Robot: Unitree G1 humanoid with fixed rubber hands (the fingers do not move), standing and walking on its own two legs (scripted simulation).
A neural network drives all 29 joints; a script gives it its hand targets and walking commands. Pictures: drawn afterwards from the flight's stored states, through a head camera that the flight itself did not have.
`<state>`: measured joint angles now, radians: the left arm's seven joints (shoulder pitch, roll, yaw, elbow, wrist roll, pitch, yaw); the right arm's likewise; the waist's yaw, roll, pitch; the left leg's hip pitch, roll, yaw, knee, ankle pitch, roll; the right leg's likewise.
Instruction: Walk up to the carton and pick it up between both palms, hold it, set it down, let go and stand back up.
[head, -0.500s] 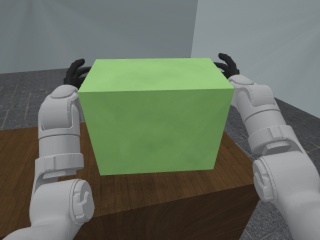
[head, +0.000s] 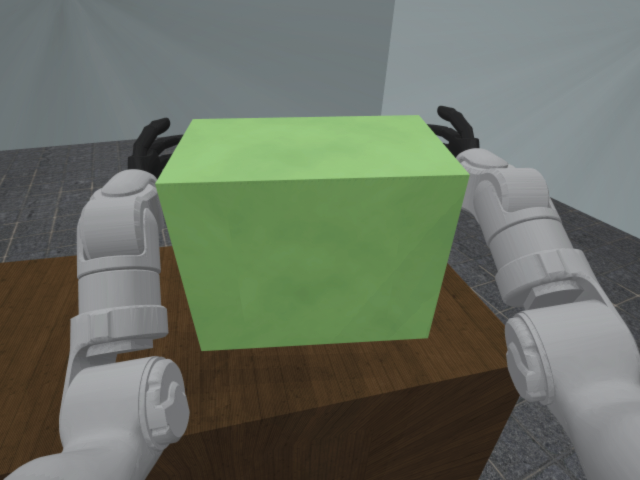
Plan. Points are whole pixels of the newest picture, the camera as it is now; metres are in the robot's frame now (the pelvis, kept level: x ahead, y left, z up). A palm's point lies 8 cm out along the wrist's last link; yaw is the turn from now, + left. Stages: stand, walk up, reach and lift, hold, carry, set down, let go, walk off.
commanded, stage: hold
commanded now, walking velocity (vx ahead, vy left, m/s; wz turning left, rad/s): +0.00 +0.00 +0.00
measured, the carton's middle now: (312, 230) +0.34 +0.00 +0.23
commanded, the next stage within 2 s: none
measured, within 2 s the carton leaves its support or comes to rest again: neither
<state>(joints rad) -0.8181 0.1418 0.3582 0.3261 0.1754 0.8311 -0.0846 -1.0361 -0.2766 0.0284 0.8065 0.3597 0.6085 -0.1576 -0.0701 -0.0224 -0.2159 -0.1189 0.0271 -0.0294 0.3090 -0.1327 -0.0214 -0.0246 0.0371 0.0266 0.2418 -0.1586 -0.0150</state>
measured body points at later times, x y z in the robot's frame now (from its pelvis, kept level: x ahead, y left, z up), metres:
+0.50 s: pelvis +0.00 +0.00 +0.00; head -0.10 +0.02 +0.44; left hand +0.37 +0.19 +0.29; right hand +0.38 -0.18 +0.31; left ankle +0.03 +0.13 -0.75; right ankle -0.01 -0.11 -0.75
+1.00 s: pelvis +0.00 +0.00 +0.00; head -0.09 +0.02 +0.44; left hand +0.38 +0.19 +0.29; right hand +0.39 -0.17 +0.31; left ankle +0.03 +0.13 -0.75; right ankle -0.01 -0.11 -0.75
